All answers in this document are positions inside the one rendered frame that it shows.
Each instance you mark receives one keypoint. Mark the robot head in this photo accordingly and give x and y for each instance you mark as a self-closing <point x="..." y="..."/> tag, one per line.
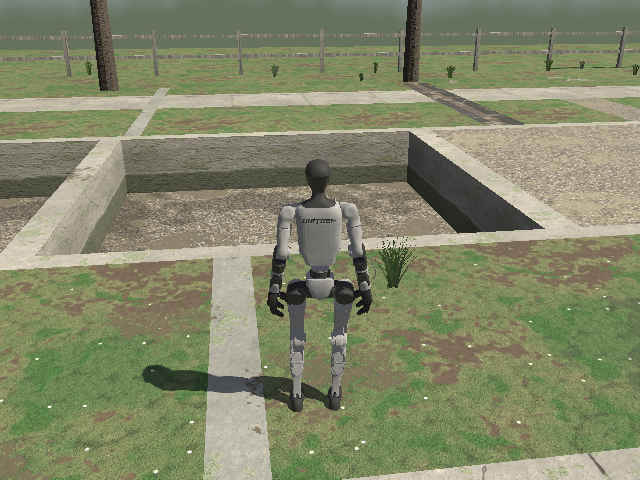
<point x="318" y="174"/>

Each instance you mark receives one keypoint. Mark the left robot hand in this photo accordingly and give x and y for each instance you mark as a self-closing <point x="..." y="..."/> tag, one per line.
<point x="273" y="303"/>

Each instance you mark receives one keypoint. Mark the right robot upper arm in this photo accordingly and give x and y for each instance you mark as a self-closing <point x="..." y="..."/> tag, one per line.
<point x="350" y="212"/>

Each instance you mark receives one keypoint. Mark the left robot upper arm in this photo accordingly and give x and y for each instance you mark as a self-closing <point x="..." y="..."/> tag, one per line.
<point x="286" y="214"/>

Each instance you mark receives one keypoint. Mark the right robot hand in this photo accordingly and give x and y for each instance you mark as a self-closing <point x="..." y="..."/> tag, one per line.
<point x="366" y="300"/>

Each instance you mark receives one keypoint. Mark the robot left forearm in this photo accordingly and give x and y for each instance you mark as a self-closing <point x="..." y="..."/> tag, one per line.
<point x="277" y="273"/>

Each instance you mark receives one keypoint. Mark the robot right forearm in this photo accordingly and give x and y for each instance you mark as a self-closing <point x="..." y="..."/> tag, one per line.
<point x="361" y="268"/>

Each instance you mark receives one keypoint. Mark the robot right foot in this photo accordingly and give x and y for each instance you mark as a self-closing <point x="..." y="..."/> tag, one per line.
<point x="334" y="402"/>

